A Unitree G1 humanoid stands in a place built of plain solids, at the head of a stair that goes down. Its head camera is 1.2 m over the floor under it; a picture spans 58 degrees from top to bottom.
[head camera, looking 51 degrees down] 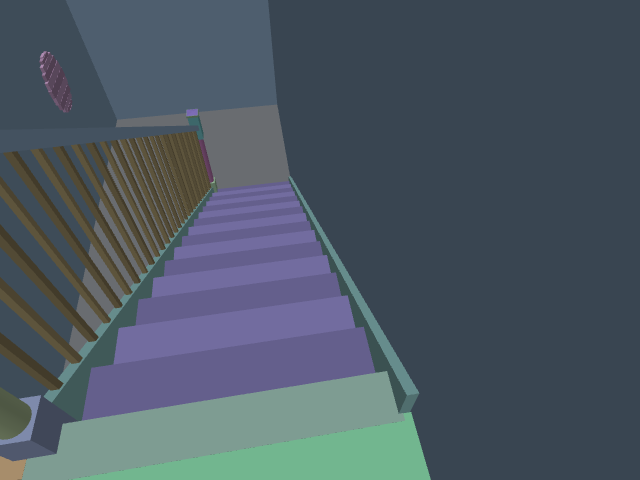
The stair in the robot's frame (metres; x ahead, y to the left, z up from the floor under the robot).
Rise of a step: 0.17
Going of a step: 0.24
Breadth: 0.92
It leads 9 degrees to the left of straight ahead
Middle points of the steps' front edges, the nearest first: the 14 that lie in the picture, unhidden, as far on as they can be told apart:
0.42 0.24 0.00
0.65 0.30 -0.17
0.88 0.34 -0.34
1.11 0.38 -0.51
1.34 0.42 -0.68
1.58 0.45 -0.85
1.81 0.49 -1.02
2.04 0.53 -1.19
2.28 0.57 -1.36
2.51 0.61 -1.53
2.74 0.65 -1.70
2.98 0.69 -1.86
3.21 0.72 -2.03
3.44 0.76 -2.20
